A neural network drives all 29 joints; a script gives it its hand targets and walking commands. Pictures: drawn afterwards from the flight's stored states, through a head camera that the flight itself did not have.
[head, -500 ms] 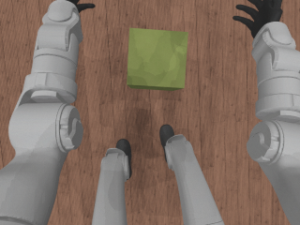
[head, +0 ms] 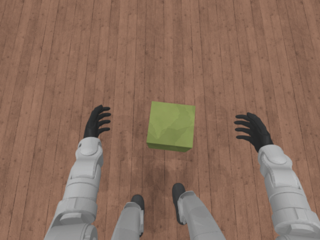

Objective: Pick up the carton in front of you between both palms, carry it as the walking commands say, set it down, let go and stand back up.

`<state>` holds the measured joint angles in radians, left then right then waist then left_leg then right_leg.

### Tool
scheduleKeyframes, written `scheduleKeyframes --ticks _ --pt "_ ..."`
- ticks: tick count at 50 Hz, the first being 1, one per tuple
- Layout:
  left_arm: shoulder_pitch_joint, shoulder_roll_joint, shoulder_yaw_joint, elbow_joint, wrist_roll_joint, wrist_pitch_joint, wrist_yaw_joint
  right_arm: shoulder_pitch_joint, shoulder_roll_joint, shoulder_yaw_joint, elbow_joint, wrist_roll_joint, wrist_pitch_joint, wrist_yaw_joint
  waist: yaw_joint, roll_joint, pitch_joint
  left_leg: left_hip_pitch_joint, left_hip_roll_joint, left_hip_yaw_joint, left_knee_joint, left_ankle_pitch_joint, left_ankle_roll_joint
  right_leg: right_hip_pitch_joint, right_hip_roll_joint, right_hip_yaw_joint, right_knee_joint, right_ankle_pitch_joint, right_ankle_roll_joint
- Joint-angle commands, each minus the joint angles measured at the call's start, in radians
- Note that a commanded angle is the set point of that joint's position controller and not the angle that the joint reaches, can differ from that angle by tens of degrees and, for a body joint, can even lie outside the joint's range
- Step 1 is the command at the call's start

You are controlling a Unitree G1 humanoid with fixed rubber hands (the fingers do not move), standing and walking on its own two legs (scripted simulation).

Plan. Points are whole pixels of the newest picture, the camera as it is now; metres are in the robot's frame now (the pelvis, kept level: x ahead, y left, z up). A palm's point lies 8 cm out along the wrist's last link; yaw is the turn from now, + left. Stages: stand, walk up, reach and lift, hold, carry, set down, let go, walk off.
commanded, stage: let go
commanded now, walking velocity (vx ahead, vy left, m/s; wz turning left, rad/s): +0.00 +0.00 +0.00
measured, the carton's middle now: (170, 129) +0.47 -0.08 -0.60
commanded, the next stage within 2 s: stand in 0.96 s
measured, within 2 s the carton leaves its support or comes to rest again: neither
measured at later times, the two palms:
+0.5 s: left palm (34, 203) +0.23 +0.26 -0.03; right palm (264, 197) +0.20 -0.20 -0.02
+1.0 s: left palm (35, 217) +0.21 +0.25 -0.02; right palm (277, 194) +0.20 -0.23 -0.02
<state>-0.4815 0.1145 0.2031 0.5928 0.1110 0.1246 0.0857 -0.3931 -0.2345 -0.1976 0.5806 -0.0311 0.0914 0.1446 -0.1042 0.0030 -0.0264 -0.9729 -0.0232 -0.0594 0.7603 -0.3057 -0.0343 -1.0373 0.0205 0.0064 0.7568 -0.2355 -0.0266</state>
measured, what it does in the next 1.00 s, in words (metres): shifts its weight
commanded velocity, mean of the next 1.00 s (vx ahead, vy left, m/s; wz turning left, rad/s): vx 0.00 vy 0.00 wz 0.00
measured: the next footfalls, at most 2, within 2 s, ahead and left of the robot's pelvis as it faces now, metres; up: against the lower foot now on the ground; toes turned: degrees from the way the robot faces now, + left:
none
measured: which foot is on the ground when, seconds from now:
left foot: down 0.00-1.00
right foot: down 0.00-1.00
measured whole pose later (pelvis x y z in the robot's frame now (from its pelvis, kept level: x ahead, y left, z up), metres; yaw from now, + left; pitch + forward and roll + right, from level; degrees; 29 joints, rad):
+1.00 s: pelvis +0.05 +0.02 +0.04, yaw -2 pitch -3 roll -1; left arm 0.22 0.22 0.02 0.51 0.02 0.08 -0.02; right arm 0.21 -0.25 -0.03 0.42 -0.02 0.17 0.01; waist -0.01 0.02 0.05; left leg -0.10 -0.01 -0.04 0.50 -0.34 0.00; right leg -0.17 0.03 0.03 0.49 -0.26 0.00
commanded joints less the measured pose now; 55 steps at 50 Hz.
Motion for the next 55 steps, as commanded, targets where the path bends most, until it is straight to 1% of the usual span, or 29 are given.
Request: scheduleKeyframes --ticks 1,6,10,13,17,21,23,27,33,38,39,40,41,44,48,49,50,51,52,53,55 --pt "0.022 0.070 -0.006 -0.084 -0.008 -0.054 -0.018 0.062 -0.078 0.019 -0.105 0.020 -0.047 -0.013 -0.001 -0.028 -0.611 0.145 -0.059 0.069 -0.105 0.101 0.011 0.757 -0.007 0.044 -0.053 0.434 0.050" --pt "0.200 0.096 -0.026 -0.093 -0.026 -0.099 -0.042 0.255 -0.064 0.069 -0.159 0.040 -0.082 -0.038 0.012 -0.043 -0.493 0.291 -0.048 0.056 -0.164 0.117 0.023 0.818 -0.005 0.043 -0.116 0.425 0.056" --pt "0.334 0.114 -0.052 -0.122 -0.043 -0.123 -0.060 0.402 -0.057 0.105 -0.217 0.050 -0.095 -0.055 0.023 -0.036 -0.395 0.433 -0.038 0.047 -0.219 0.151 0.028 0.866 0.002 0.037 -0.171 0.405 0.059" --pt "0.420 0.121 -0.076 -0.147 -0.056 -0.134 -0.072 0.481 -0.059 0.127 -0.245 0.060 -0.098 -0.065 0.038 -0.014 -0.306 0.534 -0.028 0.041 -0.266 0.184 0.024 0.890 0.011 0.028 -0.219 0.375 0.057" --pt "0.522 0.130 -0.101 -0.168 -0.067 -0.135 -0.089 0.541 -0.065 0.142 -0.250 0.066 -0.093 -0.068 0.063 0.030 -0.185 0.646 -0.013 0.033 -0.335 0.223 0.017 0.915 0.025 0.013 -0.281 0.310 0.049" --pt "0.600 0.144 -0.117 -0.203 -0.079 -0.113 -0.107 0.578 -0.079 0.135 -0.247 0.054 -0.072 -0.068 0.083 0.063 -0.097 0.731 -0.001 0.024 -0.385 0.265 0.009 0.943 0.037 -0.004 -0.320 0.262 0.044" --pt "0.624 0.149 -0.126 -0.219 -0.086 -0.097 -0.116 0.582 -0.085 0.130 -0.242 0.048 -0.058 -0.067 0.091 0.067 -0.054 0.750 0.006 0.020 -0.402 0.274 0.005 0.954 0.042 -0.010 -0.331 0.238 0.043" --pt "0.654 0.157 -0.144 -0.243 -0.101 -0.066 -0.136 0.591 -0.088 0.122 -0.235 0.031 -0.026 -0.067 0.096 0.046 0.013 0.764 0.017 0.015 -0.424 0.268 0.005 0.986 0.048 -0.017 -0.339 0.207 0.040" --pt "0.650 0.170 -0.154 -0.265 -0.113 -0.031 -0.153 0.597 -0.086 0.110 -0.234 0.012 0.010 -0.072 0.089 0.011 0.067 0.778 0.015 0.023 -0.427 0.255 0.012 1.023 0.048 -0.016 -0.342 0.198 0.038" --pt "0.652 0.177 -0.146 -0.267 -0.104 -0.013 -0.154 0.590 -0.082 0.109 -0.245 0.011 0.025 -0.070 0.097 0.019 0.072 0.788 0.009 0.030 -0.415 0.265 0.011 1.055 0.043 -0.013 -0.341 0.213 0.037" --pt "0.707 0.182 -0.146 -0.207 -0.122 -0.042 -0.132 0.540 -0.124 0.100 -0.312 -0.004 0.076 -0.098 0.100 0.005 0.013 0.837 0.011 0.025 -0.373 0.360 0.009 1.024 0.069 -0.027 -0.309 0.193 0.048" --pt "0.699 0.184 -0.145 -0.223 -0.115 -0.047 -0.121 0.574 -0.116 0.115 -0.290 0.000 0.090 -0.109 0.106 0.027 0.022 0.840 0.004 0.028 -0.363 0.382 0.006 1.006 0.067 -0.025 -0.307 0.192 0.044" --pt "0.693 0.183 -0.152 -0.226 -0.116 -0.048 -0.117 0.576 -0.110 0.122 -0.293 0.003 0.096 -0.115 0.100 0.031 0.027 0.838 0.004 0.026 -0.363 0.383 0.007 0.989 0.067 -0.022 -0.307 0.192 0.043" --pt "0.675 0.191 -0.151 -0.230 -0.117 -0.048 -0.112 0.574 -0.098 0.138 -0.296 0.013 0.107 -0.123 0.099 0.039 0.031 0.826 -0.001 0.026 -0.362 0.371 0.013 0.977 0.062 -0.009 -0.305 0.206 0.045" --pt "0.673 0.193 -0.149 -0.220 -0.117 -0.039 -0.115 0.566 -0.098 0.147 -0.303 0.014 0.120 -0.129 0.101 0.025 0.044 0.805 -0.005 0.037 -0.366 0.305 0.021 0.985 0.053 0.001 -0.311 0.198 0.047" --pt "0.679 0.315 -0.109 -0.079 -0.064 -0.064 -0.081 0.532 -0.201 0.106 -0.168 0.000 0.043 -0.160 0.116 0.085 0.076 0.704 0.037 0.013 -0.323 0.093 0.006 0.842 -0.051 0.038 -0.325 0.112 0.046" --pt "0.689 0.339 -0.103 -0.063 -0.055 -0.078 -0.069 0.555 -0.189 0.104 -0.157 -0.005 0.006 -0.167 0.113 0.047 0.068 0.731 0.040 0.000 -0.318 0.009 0.011 0.819 -0.067 0.064 -0.340 0.043 0.037" --pt "0.667 0.332 -0.106 -0.052 -0.054 -0.089 -0.069 0.559 -0.181 0.111 -0.139 -0.009 -0.018 -0.164 0.106 0.023 0.065 0.735 0.045 -0.016 -0.320 -0.056 0.015 0.771 -0.069 0.078 -0.359 -0.064 0.031" --pt "0.649 0.328 -0.107 -0.044 -0.054 -0.098 -0.070 0.563 -0.183 0.111 -0.124 -0.013 -0.036 -0.159 0.102 0.010 0.068 0.740 0.051 -0.028 -0.323 -0.088 0.022 0.744 -0.070 0.088 -0.371 -0.135 0.026" --pt "0.634 0.319 -0.110 -0.037 -0.055 -0.106 -0.071 0.565 -0.185 0.111 -0.107 -0.014 -0.051 -0.156 0.101 0.002 0.064 0.743 0.055 -0.035 -0.321 -0.091 0.028 0.730 -0.068 0.093 -0.374 -0.158 0.021" --pt "0.617 0.315 -0.115 -0.014 -0.060 -0.119 -0.079 0.555 -0.199 0.112 -0.082 -0.013 -0.070 -0.147 0.100 -0.002 0.033 0.753 0.063 -0.046 -0.318 -0.020 0.036 0.756 -0.066 0.090 -0.358 -0.089 0.016"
